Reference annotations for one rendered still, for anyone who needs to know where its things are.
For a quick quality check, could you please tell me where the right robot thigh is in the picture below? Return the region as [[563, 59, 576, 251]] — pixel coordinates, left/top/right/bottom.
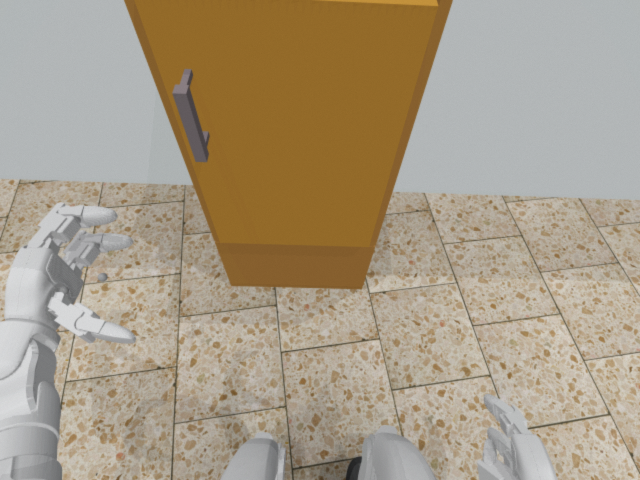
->
[[361, 433, 437, 480]]

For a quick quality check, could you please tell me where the robot right hand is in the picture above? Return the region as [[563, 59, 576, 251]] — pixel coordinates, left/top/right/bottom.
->
[[477, 394, 558, 480]]

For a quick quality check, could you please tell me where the left robot forearm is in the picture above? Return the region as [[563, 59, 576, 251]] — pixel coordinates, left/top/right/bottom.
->
[[0, 319, 62, 480]]

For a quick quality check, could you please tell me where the left robot shin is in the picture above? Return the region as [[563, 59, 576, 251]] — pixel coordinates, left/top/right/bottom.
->
[[254, 432, 274, 440]]

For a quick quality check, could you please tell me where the cupboard door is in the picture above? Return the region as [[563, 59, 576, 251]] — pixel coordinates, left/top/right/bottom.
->
[[134, 0, 438, 247]]

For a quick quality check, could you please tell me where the handle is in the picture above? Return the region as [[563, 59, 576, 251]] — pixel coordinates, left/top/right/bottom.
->
[[172, 69, 210, 162]]

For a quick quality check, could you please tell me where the robot left hand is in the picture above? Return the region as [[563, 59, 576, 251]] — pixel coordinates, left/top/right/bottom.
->
[[4, 202, 136, 344]]

